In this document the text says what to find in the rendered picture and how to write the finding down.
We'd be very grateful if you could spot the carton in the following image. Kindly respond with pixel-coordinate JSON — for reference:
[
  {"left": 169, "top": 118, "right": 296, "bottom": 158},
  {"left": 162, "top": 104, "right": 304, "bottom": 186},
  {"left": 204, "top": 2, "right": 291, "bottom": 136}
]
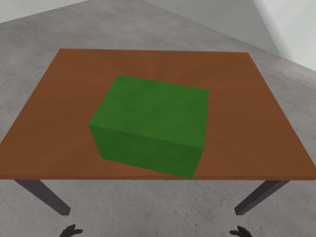
[{"left": 88, "top": 75, "right": 209, "bottom": 180}]

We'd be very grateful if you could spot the table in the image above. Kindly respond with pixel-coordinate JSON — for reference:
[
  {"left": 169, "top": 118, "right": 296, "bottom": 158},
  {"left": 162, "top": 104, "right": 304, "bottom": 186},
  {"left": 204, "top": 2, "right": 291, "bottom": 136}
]
[{"left": 0, "top": 48, "right": 316, "bottom": 216}]

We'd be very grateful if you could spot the robot left hand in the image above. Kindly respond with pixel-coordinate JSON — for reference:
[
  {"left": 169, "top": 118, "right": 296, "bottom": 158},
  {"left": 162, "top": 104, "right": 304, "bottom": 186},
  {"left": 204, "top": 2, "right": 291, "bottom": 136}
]
[{"left": 59, "top": 224, "right": 83, "bottom": 237}]

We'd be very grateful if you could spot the robot right hand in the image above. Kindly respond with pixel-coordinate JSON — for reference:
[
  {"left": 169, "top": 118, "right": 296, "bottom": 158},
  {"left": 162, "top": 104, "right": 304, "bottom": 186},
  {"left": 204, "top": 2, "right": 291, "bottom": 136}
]
[{"left": 229, "top": 225, "right": 253, "bottom": 237}]

